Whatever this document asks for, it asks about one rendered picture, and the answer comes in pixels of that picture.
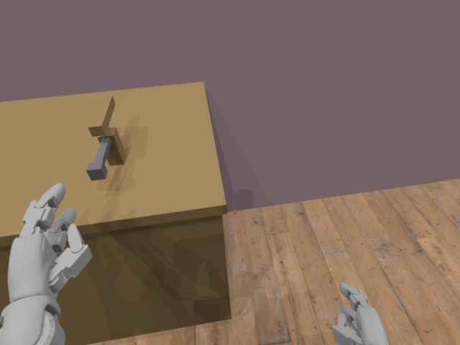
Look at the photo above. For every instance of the counter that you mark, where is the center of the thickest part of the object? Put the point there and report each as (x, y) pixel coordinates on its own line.
(154, 225)

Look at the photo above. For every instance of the robot right hand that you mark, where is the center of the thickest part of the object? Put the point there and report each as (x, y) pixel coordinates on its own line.
(367, 327)

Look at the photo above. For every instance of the tap lever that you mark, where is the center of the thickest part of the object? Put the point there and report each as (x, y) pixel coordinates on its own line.
(97, 169)

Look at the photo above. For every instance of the left robot forearm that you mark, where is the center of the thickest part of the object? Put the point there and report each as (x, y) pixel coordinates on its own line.
(33, 320)

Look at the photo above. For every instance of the robot left hand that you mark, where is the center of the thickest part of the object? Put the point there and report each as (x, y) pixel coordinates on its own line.
(34, 267)

